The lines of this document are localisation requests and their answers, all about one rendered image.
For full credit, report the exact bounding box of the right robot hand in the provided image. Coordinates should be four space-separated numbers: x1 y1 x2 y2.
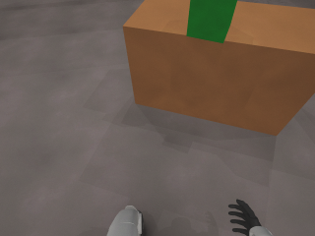
228 199 262 236

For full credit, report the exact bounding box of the carton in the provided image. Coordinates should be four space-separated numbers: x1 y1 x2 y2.
186 0 237 43

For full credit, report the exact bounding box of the robot right forearm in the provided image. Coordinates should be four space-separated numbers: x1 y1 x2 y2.
249 226 274 236

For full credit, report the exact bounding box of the pedestal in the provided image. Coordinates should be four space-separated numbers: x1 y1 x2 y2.
122 0 315 136

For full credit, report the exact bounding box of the robot left thigh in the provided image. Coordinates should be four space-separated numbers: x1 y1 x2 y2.
106 208 142 236

